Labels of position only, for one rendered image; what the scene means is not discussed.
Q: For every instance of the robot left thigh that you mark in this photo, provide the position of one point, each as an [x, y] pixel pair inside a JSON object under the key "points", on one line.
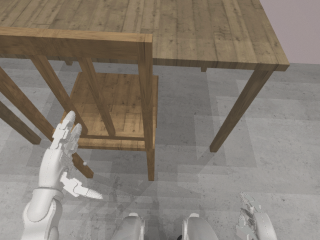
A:
{"points": [[130, 228]]}

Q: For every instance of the robot left hand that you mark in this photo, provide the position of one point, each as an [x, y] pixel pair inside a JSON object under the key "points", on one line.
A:
{"points": [[58, 157]]}

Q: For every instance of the robot left shin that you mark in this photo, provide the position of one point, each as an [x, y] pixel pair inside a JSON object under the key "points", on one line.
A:
{"points": [[133, 214]]}

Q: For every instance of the robot left forearm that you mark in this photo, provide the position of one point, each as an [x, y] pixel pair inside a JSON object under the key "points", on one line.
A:
{"points": [[42, 214]]}

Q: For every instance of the robot right hand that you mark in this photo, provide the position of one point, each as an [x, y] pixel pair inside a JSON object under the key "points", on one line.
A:
{"points": [[259, 224]]}

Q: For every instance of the chair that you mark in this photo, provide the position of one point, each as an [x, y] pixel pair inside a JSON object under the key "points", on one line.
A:
{"points": [[116, 111]]}

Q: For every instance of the table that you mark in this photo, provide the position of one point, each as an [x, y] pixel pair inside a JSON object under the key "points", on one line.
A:
{"points": [[223, 34]]}

